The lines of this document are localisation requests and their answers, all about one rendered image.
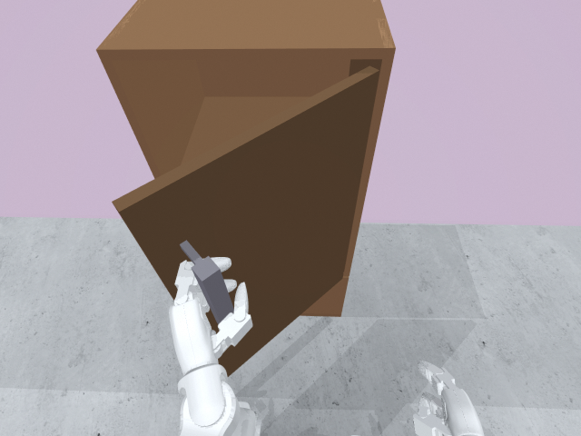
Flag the handle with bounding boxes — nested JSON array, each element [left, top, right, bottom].
[[180, 240, 234, 324]]

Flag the left robot thigh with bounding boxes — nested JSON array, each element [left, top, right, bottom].
[[232, 407, 261, 436]]

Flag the right robot hand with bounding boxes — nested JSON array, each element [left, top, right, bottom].
[[413, 361, 485, 436]]

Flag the left robot forearm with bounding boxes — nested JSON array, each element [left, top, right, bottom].
[[177, 363, 241, 436]]

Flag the cupboard door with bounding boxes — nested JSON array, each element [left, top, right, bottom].
[[112, 66, 379, 377]]

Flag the left robot hand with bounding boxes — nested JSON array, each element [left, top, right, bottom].
[[169, 257, 252, 376]]

